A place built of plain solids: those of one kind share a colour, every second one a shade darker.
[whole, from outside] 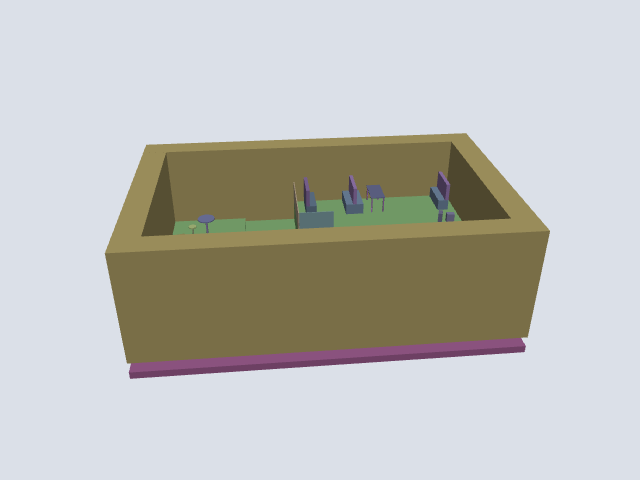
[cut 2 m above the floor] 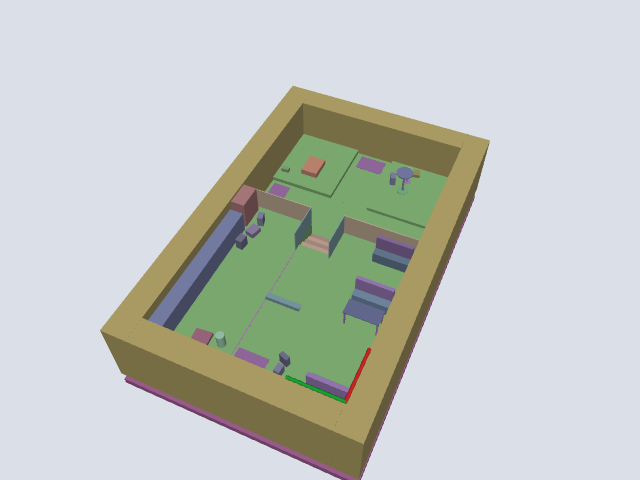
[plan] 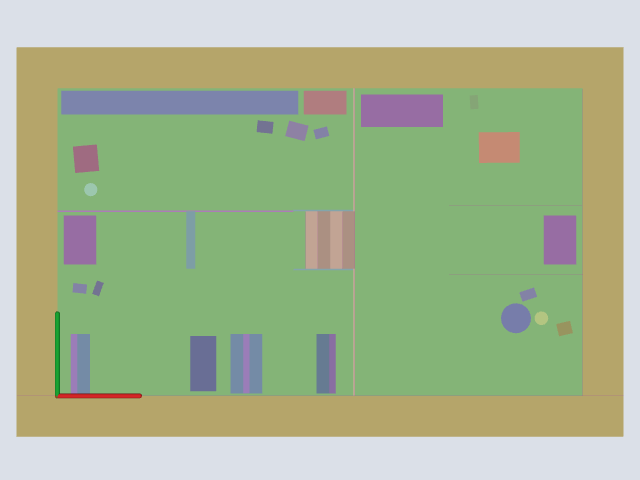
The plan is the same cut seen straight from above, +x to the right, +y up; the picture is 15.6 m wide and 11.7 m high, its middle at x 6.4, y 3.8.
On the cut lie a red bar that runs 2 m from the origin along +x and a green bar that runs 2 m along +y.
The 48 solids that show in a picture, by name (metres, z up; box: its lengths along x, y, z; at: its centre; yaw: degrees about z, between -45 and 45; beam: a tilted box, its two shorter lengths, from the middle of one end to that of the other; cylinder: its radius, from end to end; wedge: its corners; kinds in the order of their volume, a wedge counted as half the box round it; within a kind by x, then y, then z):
{
 "wall_1": {"box": [1.0, 7.5, 4.6], "at": [-0.5, 3.75, 1.3]},
 "wall_2": {"box": [14.8, 1.0, 4.6], "at": [6.4, -0.5, 1.3]},
 "wall_3": {"box": [14.8, 1.0, 4.6], "at": [6.4, 8.0, 1.3]},
 "wall_4": {"box": [1.0, 7.5, 4.6], "at": [13.3, 3.75, 1.3]},
 "floor_1": {"box": [6.05, 1.4, 1.0], "at": [3.02, 3.8, 0.25]},
 "floor_2": {"box": [7.25, 3.1, 1.16], "at": [3.62, 1.55, 0.33]},
 "floor_3": {"box": [7.25, 3.0, 1.0], "at": [3.62, 6.0, 0.25]},
 "floor_4": {"box": [2.3, 7.5, 1.0], "at": [8.4, 3.75, -0.5]},
 "floor_5": {"box": [3.25, 2.95, 1.15], "at": [11.18, 1.48, -0.42]},
 "floor_6": {"box": [3.25, 1.7, 1.0], "at": [11.18, 3.8, -0.5]},
 "floor_7": {"box": [3.25, 2.85, 1.18], "at": [11.18, 6.08, -0.41]},
 "floor_base_1": {"box": [14.8, 9.5, 0.3], "at": [6.4, 3.75, -1.57]},
 "counter_1": {"box": [5.78, 0.58, 0.93], "at": [2.98, 7.15, 1.21]},
 "tall_1": {"box": [1.05, 0.58, 2.1], "at": [6.53, 7.15, 1.8]},
 "bench_seat_1": {"box": [0.47, 1.45, 0.48], "at": [0.56, 0.79, 1.15]},
 "bench_seat_2": {"box": [0.78, 1.45, 0.48], "at": [4.61, 0.79, 1.15]},
 "bench_seat_3": {"box": [0.47, 1.45, 0.48], "at": [6.55, 0.79, 1.15]},
 "step_tread_1": {"box": [0.3, 1.4, 0.85], "at": [6.2, 3.8, 0.17]},
 "step_tread_2": {"box": [0.3, 1.4, 0.7], "at": [6.5, 3.8, 0.1]},
 "step_tread_3": {"box": [0.3, 1.4, 0.55], "at": [6.8, 3.8, 0.03]},
 "step_tread_4": {"box": [0.3, 1.4, 0.4], "at": [7.1, 3.8, -0.05]},
 "bench_back_1": {"box": [0.16, 1.45, 0.77], "at": [0.41, 0.79, 1.77]},
 "bench_back_2": {"box": [0.16, 1.45, 0.77], "at": [4.61, 0.79, 1.77]},
 "bench_back_3": {"box": [0.16, 1.45, 0.77], "at": [6.71, 0.79, 1.77]},
 "rail_rim_1": {"box": [0.04, 3.1, 1.0], "at": [7.23, 1.55, 1.41]},
 "rail_rim_2": {"box": [0.04, 3.0, 1.0], "at": [7.23, 6.0, 1.25]},
 "low_mat_1": {"box": [0.8, 1.2, 0.06], "at": [0.55, 3.8, 0.73]},
 "low_mat_2": {"box": [2.0, 0.8, 0.06], "at": [8.4, 6.95, -0.02]},
 "low_mat_3": {"box": [0.8, 1.2, 0.06], "at": [12.25, 3.8, -0.02]},
 "low_1": {"box": [1.0, 0.75, 0.26], "at": [10.77, 6.05, 0.31], "yaw": 0.4},
 "backpack_1": {"box": [0.34, 0.23, 0.4], "at": [0.54, 2.62, 1.11], "yaw": -6.0},
 "backpack_2": {"box": [0.18, 0.35, 0.48], "at": [0.99, 2.62, 1.15], "yaw": -19.6},
 "backpack_3": {"box": [0.39, 0.29, 0.48], "at": [5.06, 6.55, 0.99], "yaw": -5.8},
 "backpack_4": {"box": [0.34, 0.24, 0.47], "at": [6.43, 6.41, 0.98], "yaw": 14.6},
 "backpack_5": {"box": [0.38, 0.24, 0.42], "at": [11.48, 2.47, 0.36], "yaw": 18.9},
 "rail_1": {"box": [1.46, 0.04, 1.0], "at": [6.48, 3.08, 1.41]},
 "rail_2": {"box": [1.46, 0.04, 1.0], "at": [6.48, 4.52, 1.25]},
 "step_hump_1": {"box": [0.22, 1.4, 0.23], "at": [3.25, 3.8, 0.81]},
 "cushion_1": {"box": [0.59, 0.65, 0.18], "at": [0.7, 5.78, 0.79], "yaw": 5.1},
 "bin_1": {"cylinder": 0.16, "from": [0.81, 5.03, 0.75], "to": [0.81, 5.03, 1.34]},
 "top_1": {"box": [0.64, 1.35, 0.032], "at": [3.56, 0.79, 1.62]},
 "top_2": {"cylinder": 0.36, "from": [11.18, 1.89, 1.19], "to": [11.18, 1.89, 1.23]},
 "step_stool_1": {"box": [0.49, 0.39, 0.23], "at": [5.84, 6.46, 0.86], "yaw": -14.7},
 "parcel_1": {"box": [0.35, 0.31, 0.2], "at": [12.36, 1.64, 0.2], "yaw": 13.2},
 "foot_1": {"cylinder": 0.26, "from": [11.18, 1.89, 0.1], "to": [11.18, 1.89, 0.17]},
 "low_stripS_1": {"box": [5.75, 0.04, 0.05], "at": [2.88, 4.5, 0.73]},
 "book_pile_1": {"box": [0.2, 0.34, 0.17], "at": [10.16, 7.16, 0.27], "yaw": 3.4},
 "stool_high_seat_1": {"cylinder": 0.17, "from": [11.8, 1.89, 0.82], "to": [11.8, 1.89, 0.87]}
}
